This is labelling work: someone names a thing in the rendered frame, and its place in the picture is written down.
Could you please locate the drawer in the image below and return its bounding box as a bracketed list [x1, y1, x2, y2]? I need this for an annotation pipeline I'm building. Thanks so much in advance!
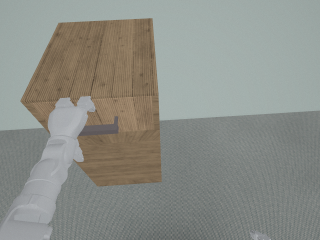
[31, 96, 153, 132]

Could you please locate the handle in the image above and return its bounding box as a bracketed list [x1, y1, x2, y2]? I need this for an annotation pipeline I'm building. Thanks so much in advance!
[78, 116, 119, 136]

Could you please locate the cabinet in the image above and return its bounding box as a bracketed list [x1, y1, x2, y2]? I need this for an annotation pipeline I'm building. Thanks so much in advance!
[20, 18, 162, 187]

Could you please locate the robot right hand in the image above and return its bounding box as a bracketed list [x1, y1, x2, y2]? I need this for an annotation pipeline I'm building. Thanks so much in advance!
[249, 230, 271, 240]

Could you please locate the robot left upper arm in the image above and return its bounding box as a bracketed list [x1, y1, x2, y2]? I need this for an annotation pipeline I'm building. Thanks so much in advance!
[0, 219, 53, 240]

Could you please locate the robot left hand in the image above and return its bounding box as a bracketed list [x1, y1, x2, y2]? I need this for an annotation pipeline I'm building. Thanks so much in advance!
[47, 96, 96, 162]

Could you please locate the robot left forearm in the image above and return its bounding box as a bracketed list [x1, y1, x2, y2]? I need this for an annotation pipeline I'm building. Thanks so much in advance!
[0, 135, 77, 232]

